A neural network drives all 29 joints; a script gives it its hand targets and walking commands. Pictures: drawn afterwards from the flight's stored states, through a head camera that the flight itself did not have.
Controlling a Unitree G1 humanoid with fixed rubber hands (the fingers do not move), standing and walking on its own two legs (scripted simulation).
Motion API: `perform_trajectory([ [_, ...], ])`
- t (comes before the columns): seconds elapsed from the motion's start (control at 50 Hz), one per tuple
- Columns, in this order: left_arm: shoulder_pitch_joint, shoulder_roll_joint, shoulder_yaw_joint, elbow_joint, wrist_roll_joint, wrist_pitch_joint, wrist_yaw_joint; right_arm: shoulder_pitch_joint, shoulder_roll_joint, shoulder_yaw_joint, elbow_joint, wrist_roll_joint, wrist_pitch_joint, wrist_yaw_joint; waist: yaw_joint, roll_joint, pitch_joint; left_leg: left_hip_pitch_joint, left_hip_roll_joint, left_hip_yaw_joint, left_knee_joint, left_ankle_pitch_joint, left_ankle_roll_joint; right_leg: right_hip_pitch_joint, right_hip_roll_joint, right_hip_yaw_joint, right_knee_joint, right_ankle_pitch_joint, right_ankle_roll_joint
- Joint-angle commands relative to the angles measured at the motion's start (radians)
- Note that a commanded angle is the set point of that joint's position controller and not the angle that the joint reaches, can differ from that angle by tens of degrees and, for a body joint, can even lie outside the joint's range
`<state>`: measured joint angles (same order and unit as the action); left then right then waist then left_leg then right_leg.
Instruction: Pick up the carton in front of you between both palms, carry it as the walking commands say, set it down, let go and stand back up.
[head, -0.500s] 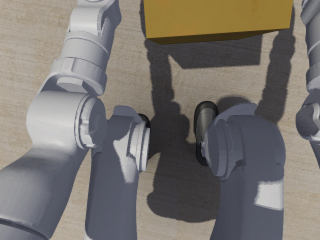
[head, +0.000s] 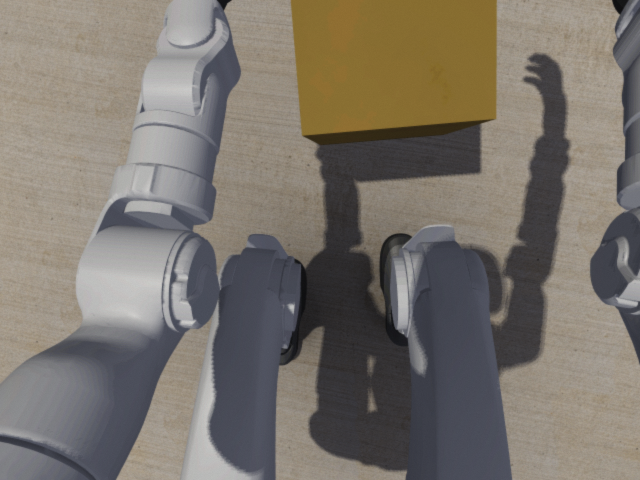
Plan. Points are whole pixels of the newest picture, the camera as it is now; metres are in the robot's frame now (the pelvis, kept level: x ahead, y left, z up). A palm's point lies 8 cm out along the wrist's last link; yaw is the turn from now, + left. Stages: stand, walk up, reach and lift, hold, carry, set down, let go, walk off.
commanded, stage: set down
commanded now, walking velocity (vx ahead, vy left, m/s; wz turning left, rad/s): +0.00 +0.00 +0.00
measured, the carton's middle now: (383, 60) +0.53 -0.09 -0.31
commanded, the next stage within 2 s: let go in 0.68 s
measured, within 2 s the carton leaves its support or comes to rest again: neither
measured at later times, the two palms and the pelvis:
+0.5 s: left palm out of the picture +0.55 +0.09 +0.03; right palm out of the picture +0.54 -0.31 +0.03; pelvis +0.02 -0.01 +0.13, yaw -1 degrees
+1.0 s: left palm out of the picture +0.49 +0.12 +0.14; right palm out of the picture +0.46 -0.31 +0.13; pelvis +0.07 -0.02 +0.25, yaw -4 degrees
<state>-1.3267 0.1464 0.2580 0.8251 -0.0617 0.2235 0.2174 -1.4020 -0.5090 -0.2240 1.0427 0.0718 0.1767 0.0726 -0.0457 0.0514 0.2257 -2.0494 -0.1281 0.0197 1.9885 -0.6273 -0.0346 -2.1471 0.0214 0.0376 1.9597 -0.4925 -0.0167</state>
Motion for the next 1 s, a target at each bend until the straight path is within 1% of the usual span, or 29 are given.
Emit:
perform_trajectory([
  [0.0,-0.196,0.075,0.043,-0.071,0.037,-0.021,-0.013,-0.246,-0.107,-0.021,-0.074,-0.029,-0.02,0.011,-0.006,-0.123,-1.067,0.255,-0.008,0.071,-0.245,0.155,-0.016,0.781,0.005,-0.037,-0.199,0.282,0.022],
  [0.08,-0.184,0.073,0.054,-0.088,0.046,-0.025,-0.024,-0.227,-0.114,-0.041,-0.078,-0.056,-0.021,0.014,-0.013,-0.119,-1.124,0.293,-0.006,0.073,-0.307,0.172,-0.024,0.832,0.013,-0.042,-0.267,0.3,0.024],
  [0.18,-0.17,0.076,0.031,-0.169,0.026,-0.016,-0.028,-0.219,-0.132,-0.054,-0.153,-0.062,-0.009,0.012,-0.023,-0.12,-1.275,0.38,-0.009,0.08,-0.388,0.231,-0.03,0.99,0.024,-0.047,-0.346,0.391,0.027],
  [0.28,-0.129,0.084,0.021,-0.243,0.02,0.002,-0.03,-0.198,-0.129,-0.053,-0.227,-0.05,0.013,0.015,-0.013,-0.14,-1.373,0.432,-0.014,0.083,-0.479,0.279,-0.029,1.163,0.03,-0.037,-0.427,0.487,0.029],
  [0.36,-0.085,0.082,0.033,-0.26,0.031,0.011,-0.039,-0.167,-0.109,-0.053,-0.242,-0.051,0.022,0.022,0.001,-0.154,-1.362,0.435,-0.013,0.083,-0.561,0.286,-0.029,1.254,0.031,-0.022,-0.5,0.525,0.031],
  [0.48,-0.016,0.065,0.056,-0.236,0.055,0.0,-0.061,-0.107,-0.071,-0.07,-0.212,-0.079,0.012,0.029,0.014,-0.155,-1.287,0.464,-0.004,0.074,-0.689,0.298,-0.031,1.326,0.027,-0.003,-0.622,0.545,0.031],
  [0.64,0.05,0.039,0.071,-0.213,0.082,-0.031,-0.082,-0.047,-0.035,-0.104,-0.182,-0.12,-0.022,0.034,0.019,-0.136,-1.218,0.583,0.014,0.049,-0.861,0.355,-0.037,1.415,0.021,0.009,-0.784,0.592,0.025],
  [0.7,0.088,0.031,0.075,-0.204,0.104,-0.041,-0.092,-0.006,-0.018,-0.118,-0.174,-0.15,-0.034,0.035,0.016,-0.13,-1.203,0.634,0.021,0.041,-0.915,0.372,-0.039,1.45,0.018,0.012,-0.84,0.606,0.023],
  [0.76,0.182,0.032,0.068,-0.214,0.135,-0.048,-0.104,0.087,0.002,-0.121,-0.196,-0.184,-0.036,0.028,0.014,-0.13,-1.246,0.7,0.021,0.04,-0.967,0.403,-0.037,1.55,0.016,0.016,-0.89,0.656,0.024],
  [0.84,0.363,0.047,0.033,-0.265,0.172,-0.058,-0.128,0.278,0.041,-0.106,-0.289,-0.207,-0.035,0.012,0.015,-0.126,-1.278,0.782,0.023,0.036,-1.037,0.439,-0.026,1.701,0.013,0.026,-0.953,0.725,0.024],
  [0.9,0.495,0.055,-0.009,-0.319,0.168,-0.079,-0.147,0.422,0.068,-0.083,-0.379,-0.186,-0.05,0.005,0.018,-0.124,-1.244,0.841,0.029,0.024,-1.096,0.458,-0.016,1.786,0.004,0.036,-1.002,0.764,0.021],
  [0.98,0.625,0.066,-0.054,-0.366,0.135,-0.111,-0.168,0.565,0.095,-0.044,-0.479,-0.138,-0.081,0.005,0.024,-0.12,-1.141,0.927,0.046,0.001,-1.174,0.481,-0.006,1.839,-0.009,0.045,-1.073,0.776,0.019],
])
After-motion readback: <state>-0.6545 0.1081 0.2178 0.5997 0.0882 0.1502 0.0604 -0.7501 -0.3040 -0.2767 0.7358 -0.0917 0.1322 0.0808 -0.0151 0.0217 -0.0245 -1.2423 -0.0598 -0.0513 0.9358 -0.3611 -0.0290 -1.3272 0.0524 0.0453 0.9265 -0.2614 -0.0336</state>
